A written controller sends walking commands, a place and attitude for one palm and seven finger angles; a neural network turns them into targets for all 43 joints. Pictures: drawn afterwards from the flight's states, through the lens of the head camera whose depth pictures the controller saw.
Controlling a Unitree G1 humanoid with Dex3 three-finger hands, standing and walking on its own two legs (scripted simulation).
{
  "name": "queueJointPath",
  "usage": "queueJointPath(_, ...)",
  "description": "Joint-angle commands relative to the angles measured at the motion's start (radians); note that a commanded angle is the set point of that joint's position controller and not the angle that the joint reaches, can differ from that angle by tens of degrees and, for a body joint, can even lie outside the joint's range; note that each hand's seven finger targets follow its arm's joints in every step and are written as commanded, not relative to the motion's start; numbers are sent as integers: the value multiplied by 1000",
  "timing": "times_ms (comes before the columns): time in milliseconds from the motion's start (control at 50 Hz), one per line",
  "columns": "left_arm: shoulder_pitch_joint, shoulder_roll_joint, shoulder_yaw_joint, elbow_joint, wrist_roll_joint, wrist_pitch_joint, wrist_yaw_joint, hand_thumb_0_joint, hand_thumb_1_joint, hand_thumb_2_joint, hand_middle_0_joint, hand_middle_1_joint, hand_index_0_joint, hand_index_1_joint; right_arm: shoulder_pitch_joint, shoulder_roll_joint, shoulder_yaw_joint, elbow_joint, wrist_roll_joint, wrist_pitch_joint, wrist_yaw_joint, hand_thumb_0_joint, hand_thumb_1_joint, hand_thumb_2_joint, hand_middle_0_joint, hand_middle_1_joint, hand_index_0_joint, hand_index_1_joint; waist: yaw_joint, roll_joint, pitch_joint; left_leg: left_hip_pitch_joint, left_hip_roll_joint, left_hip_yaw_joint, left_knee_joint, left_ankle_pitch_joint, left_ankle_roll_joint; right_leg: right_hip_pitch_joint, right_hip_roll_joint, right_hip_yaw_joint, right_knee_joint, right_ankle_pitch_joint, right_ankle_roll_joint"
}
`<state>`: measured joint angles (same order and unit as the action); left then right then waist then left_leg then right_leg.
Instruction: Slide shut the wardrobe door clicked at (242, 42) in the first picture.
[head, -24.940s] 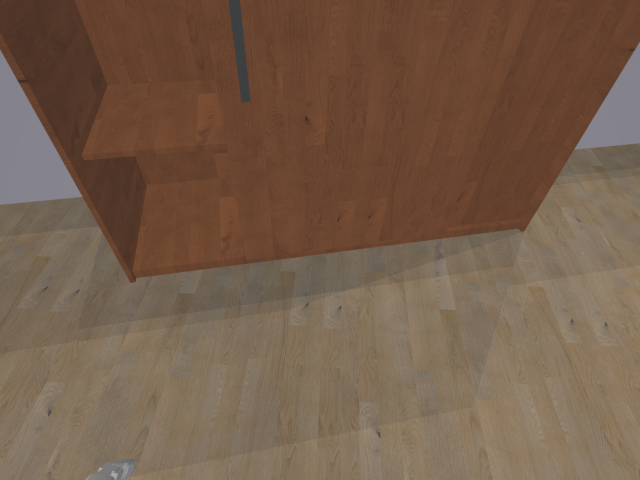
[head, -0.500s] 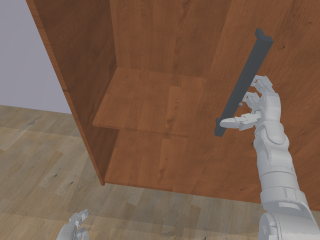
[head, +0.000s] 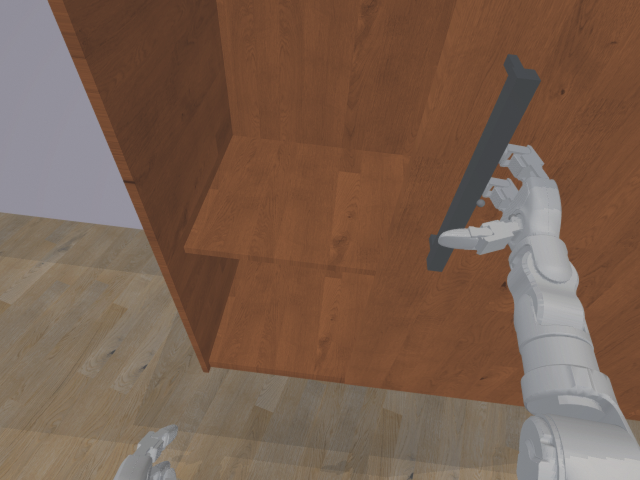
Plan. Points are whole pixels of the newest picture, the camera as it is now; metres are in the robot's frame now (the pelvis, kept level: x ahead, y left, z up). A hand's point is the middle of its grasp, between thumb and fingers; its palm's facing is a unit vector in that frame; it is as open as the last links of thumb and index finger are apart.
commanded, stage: grip the handle and tug to test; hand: right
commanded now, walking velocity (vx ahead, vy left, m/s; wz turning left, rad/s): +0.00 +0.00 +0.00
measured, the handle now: (466, 181) +0.48 -0.15 +0.14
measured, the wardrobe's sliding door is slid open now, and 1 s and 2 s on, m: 0.43 0.43 0.43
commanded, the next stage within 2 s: tug the door sideways, standing still in 1.30 s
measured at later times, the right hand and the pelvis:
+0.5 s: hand (479, 207) +0.42 -0.15 +0.15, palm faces +0.06 +1.00 +0.00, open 7.8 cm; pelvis +0.01 +0.00 +0.00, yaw +0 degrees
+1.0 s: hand (476, 209) +0.42 -0.14 +0.15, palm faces +0.07 +1.00 -0.01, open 7.8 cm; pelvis +0.02 +0.00 +0.00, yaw +0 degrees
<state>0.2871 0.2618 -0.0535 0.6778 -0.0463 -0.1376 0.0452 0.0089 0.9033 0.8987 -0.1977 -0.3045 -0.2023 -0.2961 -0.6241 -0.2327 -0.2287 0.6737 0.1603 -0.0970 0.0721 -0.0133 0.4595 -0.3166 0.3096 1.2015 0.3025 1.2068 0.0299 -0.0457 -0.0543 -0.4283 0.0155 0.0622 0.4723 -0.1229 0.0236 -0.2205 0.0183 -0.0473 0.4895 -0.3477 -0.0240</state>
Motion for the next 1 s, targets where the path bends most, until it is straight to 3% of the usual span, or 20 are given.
queueJointPath(0,-45,118,50,-133,-2,-47,3,0,900,900,-200,-300,-200,-300,-401,-197,-45,-248,10,-48,8,0,173,-440,335,1247,335,1247,-14,71,-303,379,16,-62,-7,175,8,-133,-21,38,-93,241,15)
queueJointPath(60,-42,113,52,-136,0,-52,-1,0,900,900,-200,-300,-200,-300,-416,-147,1,-299,8,-51,9,0,33,-500,350,1267,350,1267,-8,29,-313,356,13,-55,-4,198,12,-93,-24,43,-89,281,22)
queueJointPath(100,-38,116,54,-133,1,-54,-1,0,900,900,-200,-300,-200,-300,-405,-165,-17,-313,13,-57,4,0,-60,-540,360,1280,360,1280,-11,73,-325,366,10,-50,-1,202,10,-90,-26,48,-88,292,26)
queueJointPath(200,-39,115,51,-121,1,-53,4,0,900,900,-200,-300,-200,-300,-439,-163,-8,-296,6,-42,-9,0,-293,-640,385,1313,385,1313,4,66,-286,349,13,-54,-11,174,7,-102,-25,47,-93,256,20)
queueJointPath(260,-45,110,51,-127,2,-54,3,0,900,900,-200,-300,-200,-300,-425,-160,-2,-321,-5,-44,-13,0,-433,-700,400,1333,400,1333,-7,21,-306,358,13,-54,-5,196,11,-82,-21,44,-91,286,25)
queueJointPath(320,-46,109,53,-129,3,-58,-1,0,900,900,-200,-300,-200,-300,-385,-139,0,-326,7,-43,-8,0,-573,-760,415,1353,415,1353,-12,59,-336,380,11,-49,5,248,11,-74,-23,43,-84,335,33)
queueJointPath(340,-44,115,55,-130,4,-56,0,0,900,900,-200,-300,-200,-300,-382,-162,-20,-331,9,-44,-8,0,-620,-780,420,1360,420,1360,-17,86,-348,393,10,-50,6,257,12,-77,-25,46,-83,342,31)
queueJointPath(380,-54,106,52,-135,1,-59,-3,0,900,900,-200,-300,-200,-300,-389,-110,25,-359,12,-46,-1,0,-713,-820,430,1373,430,1373,-14,33,-332,377,11,-48,7,270,13,-59,-25,41,-85,360,36)
queueJointPath(440,-50,113,55,-129,3,-60,-2,0,900,900,-200,-300,-200,-300,-377,-135,1,-346,9,-43,-9,0,-853,-880,445,1393,445,1393,-16,82,-315,372,9,-47,4,260,13,-68,-28,45,-84,351,32)
queueJointPath(460,-55,109,54,-133,2,-59,-3,0,900,900,-200,-300,-200,-300,-370,-132,6,-355,7,-42,-8,0,-900,-900,450,1400,450,1400,-18,57,-316,378,10,-48,4,264,11,-68,-25,39,-85,351,31)
queueJointPath(480,-51,106,53,-132,3,-61,-3,0,900,900,-200,-300,-200,-300,-394,-114,23,-372,6,-43,-10,0,-900,-900,450,1400,450,1400,-9,61,-322,372,9,-44,6,273,11,-54,-24,44,-84,365,34)
queueJointPath(500,-57,103,53,-133,2,-62,-4,0,900,900,-200,-300,-200,-300,-391,-113,27,-387,1,-43,-11,0,-900,-900,450,1400,450,1400,-18,21,-322,370,11,-45,8,272,14,-50,-24,42,-85,370,40)
queueJointPath(620,-57,98,56,-131,6,-71,-9,0,900,900,-200,-300,-200,-300,-379,-74,62,-434,-8,-36,-26,0,-900,-900,450,1400,450,1400,-16,21,-340,363,10,-37,15,297,14,-14,-27,50,-78,433,53)
queueJointPath(640,-55,101,58,-130,8,-72,-10,0,900,900,-200,-300,-200,-300,-371,-71,61,-431,-8,-33,-29,0,-900,-900,450,1400,450,1400,-13,69,-348,371,8,-37,15,315,14,-14,-29,51,-73,443,48)
queueJointPath(700,-57,97,59,-130,9,-77,-11,0,900,900,-200,-300,-200,-300,-355,-67,63,-468,-8,-36,-27,0,-900,-900,450,1400,450,1400,-21,53,-372,390,9,-35,24,343,13,1,-29,50,-72,484,55)
queueJointPath(760,-63,96,59,-129,9,-78,-15,0,900,900,-200,-300,-200,-300,-316,-63,62,-473,-6,-33,-24,0,-900,-900,450,1400,450,1400,-27,38,-359,397,11,-39,22,367,15,0,-29,41,-70,497,53)
queueJointPath(820,-70,97,54,-126,8,-76,-9,0,900,900,-200,-300,-200,-300,-345,-66,61,-449,-4,-26,-22,0,-900,-900,450,1400,450,1400,-18,71,-317,389,9,-38,12,325,12,-26,-25,42,-83,420,44)
queueJointPath(840,-72,102,54,-128,8,-75,-7,0,900,900,-200,-300,-200,-300,-343,-103,33,-458,-6,-27,-23,0,-900,-900,450,1400,450,1400,-27,73,-326,402,11,-42,13,322,16,-32,-27,41,-84,413,41)
queueJointPath(920,-88,91,52,-144,9,-81,-9,0,900,900,-200,-300,-200,-300,-279,-77,41,-501,0,-26,-12,0,-900,-900,450,1400,450,1400,-43,27,-358,431,14,-43,18,360,17,-11,-23,34,-84,454,47)
queueJointPath(980,-98,93,51,-150,7,-77,-13,0,900,900,-200,-300,-200,-300,-192,-101,13,-512,6,-22,-6,0,-900,-900,450,1400,450,1400,-56,64,-354,466,14,-44,19,385,17,-38,-24,28,-88,451,44)
